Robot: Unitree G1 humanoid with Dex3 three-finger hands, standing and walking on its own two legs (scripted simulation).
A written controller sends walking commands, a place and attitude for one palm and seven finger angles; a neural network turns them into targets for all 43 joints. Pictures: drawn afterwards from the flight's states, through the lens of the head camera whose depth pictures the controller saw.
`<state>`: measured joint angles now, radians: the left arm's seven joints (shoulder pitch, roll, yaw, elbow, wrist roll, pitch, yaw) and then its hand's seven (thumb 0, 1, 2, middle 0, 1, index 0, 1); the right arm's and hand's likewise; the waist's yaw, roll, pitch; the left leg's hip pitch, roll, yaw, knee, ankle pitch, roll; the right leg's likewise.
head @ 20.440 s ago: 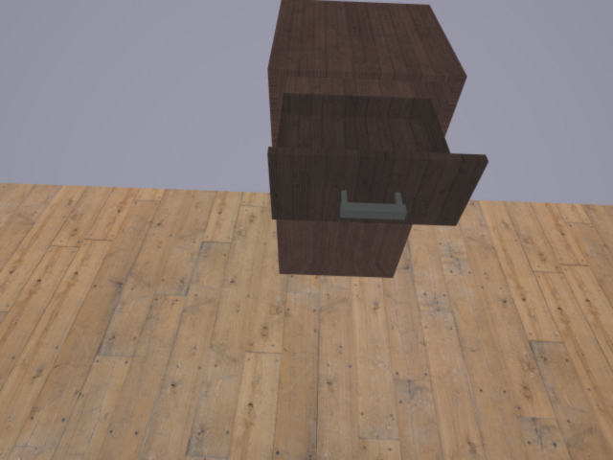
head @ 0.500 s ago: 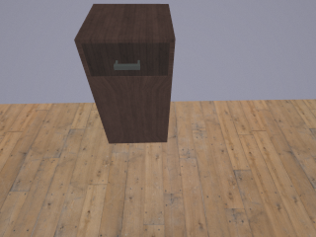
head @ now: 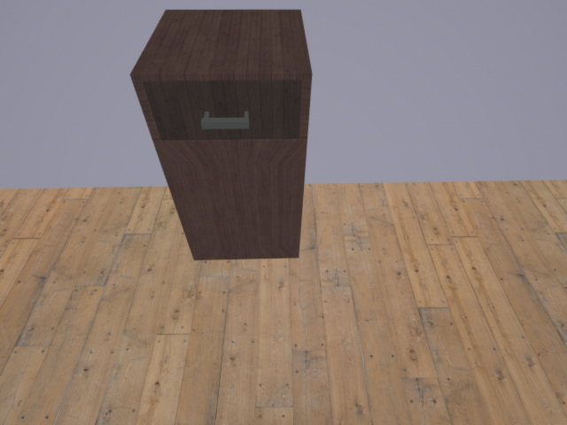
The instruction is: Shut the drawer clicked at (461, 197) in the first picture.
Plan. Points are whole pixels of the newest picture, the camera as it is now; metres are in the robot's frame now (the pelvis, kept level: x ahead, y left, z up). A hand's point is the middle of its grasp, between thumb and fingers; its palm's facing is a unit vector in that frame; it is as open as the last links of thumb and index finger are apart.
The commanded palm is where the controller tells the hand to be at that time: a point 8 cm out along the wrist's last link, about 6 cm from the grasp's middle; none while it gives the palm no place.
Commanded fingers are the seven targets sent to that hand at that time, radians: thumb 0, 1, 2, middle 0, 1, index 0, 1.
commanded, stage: stand and wait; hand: left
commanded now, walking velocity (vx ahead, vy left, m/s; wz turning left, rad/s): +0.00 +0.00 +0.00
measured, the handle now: (226, 119) +0.84 +0.20 -0.05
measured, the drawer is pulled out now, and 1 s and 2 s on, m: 0.00 0.00 0.00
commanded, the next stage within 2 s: none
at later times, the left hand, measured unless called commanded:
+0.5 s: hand out of the picture +0.02 +0.17 -0.17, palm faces +0.02 -0.98 -0.21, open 7.4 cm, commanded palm none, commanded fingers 0.00 0.90 0.90 -0.20 -0.30 -0.20 -0.30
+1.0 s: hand out of the picture +0.03 +0.18 -0.17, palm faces +0.02 -0.97 -0.23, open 7.4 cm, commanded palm none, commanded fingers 0.00 0.90 0.90 -0.20 -0.30 -0.20 -0.30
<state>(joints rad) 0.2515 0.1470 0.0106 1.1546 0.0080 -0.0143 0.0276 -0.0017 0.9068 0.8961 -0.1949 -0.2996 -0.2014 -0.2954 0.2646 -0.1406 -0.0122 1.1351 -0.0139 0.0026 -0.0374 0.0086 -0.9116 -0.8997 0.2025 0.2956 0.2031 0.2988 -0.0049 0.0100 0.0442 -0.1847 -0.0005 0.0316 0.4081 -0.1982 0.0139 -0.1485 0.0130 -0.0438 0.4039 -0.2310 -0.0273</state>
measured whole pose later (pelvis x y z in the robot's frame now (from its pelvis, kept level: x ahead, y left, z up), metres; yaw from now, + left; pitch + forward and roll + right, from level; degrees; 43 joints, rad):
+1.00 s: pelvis +0.01 -0.01 +0.00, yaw +0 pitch -1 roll +0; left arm 0.22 0.19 0.01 1.16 0.01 -0.02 0.02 0.00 0.91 0.90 -0.20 -0.30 -0.20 -0.30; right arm 0.23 -0.18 -0.01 1.15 -0.01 0.00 -0.04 0.01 -0.91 -0.90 0.20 0.30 0.20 0.30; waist -0.01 0.01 0.05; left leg -0.15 0.01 0.03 0.37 -0.20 0.00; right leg -0.11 0.02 -0.04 0.36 -0.23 -0.04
